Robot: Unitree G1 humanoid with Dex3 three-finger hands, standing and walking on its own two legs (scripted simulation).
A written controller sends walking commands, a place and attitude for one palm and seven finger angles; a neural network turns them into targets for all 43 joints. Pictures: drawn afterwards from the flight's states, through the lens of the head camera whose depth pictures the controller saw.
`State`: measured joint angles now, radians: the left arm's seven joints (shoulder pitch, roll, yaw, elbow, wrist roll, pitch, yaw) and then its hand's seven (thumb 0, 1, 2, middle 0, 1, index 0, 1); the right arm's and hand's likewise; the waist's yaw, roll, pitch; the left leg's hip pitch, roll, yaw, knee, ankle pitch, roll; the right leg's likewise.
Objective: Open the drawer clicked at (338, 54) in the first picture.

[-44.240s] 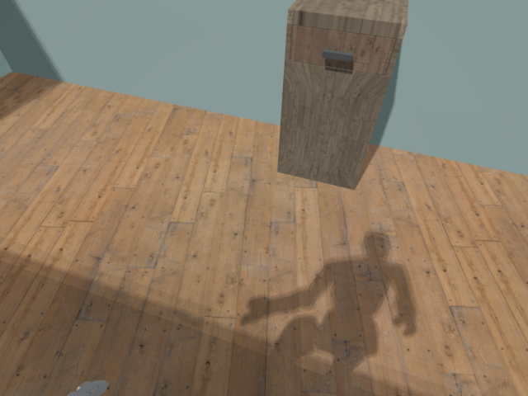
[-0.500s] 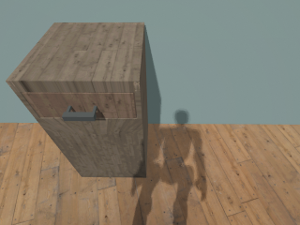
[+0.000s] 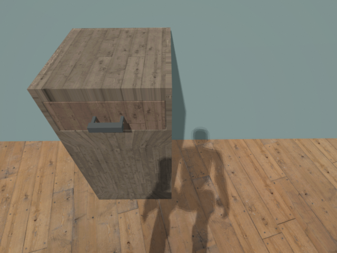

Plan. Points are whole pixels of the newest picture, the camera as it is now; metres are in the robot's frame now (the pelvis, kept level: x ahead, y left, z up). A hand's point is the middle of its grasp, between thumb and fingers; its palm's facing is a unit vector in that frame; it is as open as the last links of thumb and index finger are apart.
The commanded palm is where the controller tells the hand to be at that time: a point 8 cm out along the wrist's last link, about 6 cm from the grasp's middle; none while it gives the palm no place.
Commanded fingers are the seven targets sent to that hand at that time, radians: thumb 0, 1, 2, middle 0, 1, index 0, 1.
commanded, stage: come to a stop and stand still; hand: left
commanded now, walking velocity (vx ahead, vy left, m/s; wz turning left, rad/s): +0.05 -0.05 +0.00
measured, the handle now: (107, 123) +0.52 +0.25 -0.04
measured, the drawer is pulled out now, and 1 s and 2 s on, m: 0.00 0.00 0.00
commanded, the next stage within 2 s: look again from close up in 1.30 s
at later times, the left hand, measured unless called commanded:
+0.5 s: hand out of the picture -0.01 +0.11 -0.17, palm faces +0.07 -0.99 -0.12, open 7.3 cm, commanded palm none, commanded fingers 0.00 0.90 0.90 -0.20 -0.30 -0.20 -0.30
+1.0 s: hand out of the picture +0.03 +0.18 -0.18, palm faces +0.00 -0.98 -0.19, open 7.3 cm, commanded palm none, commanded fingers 0.00 0.90 0.90 -0.20 -0.30 -0.20 -0.30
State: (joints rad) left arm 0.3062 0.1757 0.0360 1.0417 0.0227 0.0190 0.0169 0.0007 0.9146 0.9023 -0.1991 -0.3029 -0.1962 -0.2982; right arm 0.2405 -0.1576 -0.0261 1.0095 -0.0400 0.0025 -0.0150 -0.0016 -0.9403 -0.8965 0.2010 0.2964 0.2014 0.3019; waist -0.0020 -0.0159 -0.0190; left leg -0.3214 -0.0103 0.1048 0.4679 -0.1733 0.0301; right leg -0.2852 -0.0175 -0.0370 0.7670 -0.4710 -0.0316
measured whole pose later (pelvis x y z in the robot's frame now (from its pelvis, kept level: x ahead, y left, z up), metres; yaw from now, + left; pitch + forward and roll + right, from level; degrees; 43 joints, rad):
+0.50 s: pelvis +0.03 -0.02 +0.00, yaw +0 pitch -1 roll +1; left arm 0.36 0.07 0.00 1.15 0.00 -0.02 0.04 0.00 0.91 0.90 -0.20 -0.30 -0.20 -0.30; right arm 0.30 -0.11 0.01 1.16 -0.01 -0.01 -0.05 0.01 -0.93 -0.90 0.20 0.30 0.20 0.30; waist 0.00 -0.02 0.02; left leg -0.21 0.04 0.05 0.47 -0.24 -0.03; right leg -0.05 0.06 -0.06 0.41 -0.36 -0.08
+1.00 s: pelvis +0.01 +0.01 +0.00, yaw -2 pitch -1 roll +0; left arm 0.31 0.16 -0.02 1.03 0.01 -0.01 0.05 0.00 0.91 0.90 -0.20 -0.30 -0.20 -0.30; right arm 0.29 -0.16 0.02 1.06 -0.02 0.00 -0.02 0.01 -0.94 -0.90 0.20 0.30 0.20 0.30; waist 0.00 -0.02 -0.01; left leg -0.27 -0.02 0.06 0.55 -0.28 0.05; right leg -0.12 0.04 -0.03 0.51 -0.37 -0.04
